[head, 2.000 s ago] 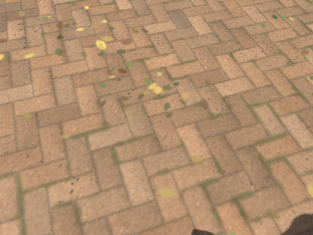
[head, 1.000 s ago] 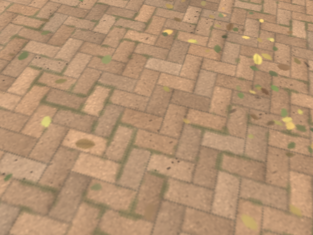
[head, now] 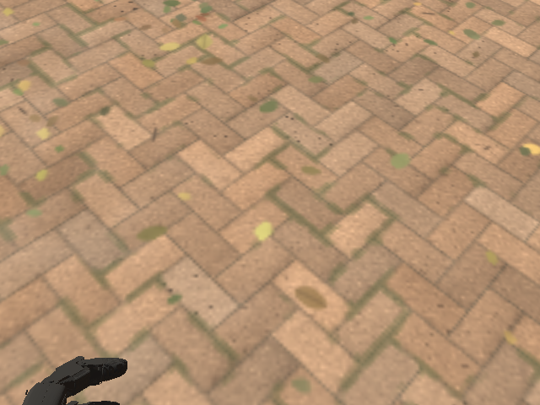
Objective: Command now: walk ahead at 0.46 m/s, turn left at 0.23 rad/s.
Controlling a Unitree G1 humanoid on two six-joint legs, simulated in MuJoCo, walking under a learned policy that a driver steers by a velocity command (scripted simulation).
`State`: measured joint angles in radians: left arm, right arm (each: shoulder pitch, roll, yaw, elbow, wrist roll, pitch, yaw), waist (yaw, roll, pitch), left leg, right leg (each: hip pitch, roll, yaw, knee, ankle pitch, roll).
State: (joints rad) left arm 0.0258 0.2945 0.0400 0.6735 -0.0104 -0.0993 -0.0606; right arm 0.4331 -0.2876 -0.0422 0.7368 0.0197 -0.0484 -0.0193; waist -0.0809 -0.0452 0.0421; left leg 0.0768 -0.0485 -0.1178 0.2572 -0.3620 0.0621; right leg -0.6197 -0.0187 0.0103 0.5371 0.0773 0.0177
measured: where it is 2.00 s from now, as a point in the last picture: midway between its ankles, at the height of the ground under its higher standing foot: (305, 190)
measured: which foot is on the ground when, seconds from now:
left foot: down 0.00-0.10, up 0.12-0.58, down 0.60-1.00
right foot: up 0.00-0.08, down 0.10-0.60, up 0.62-1.00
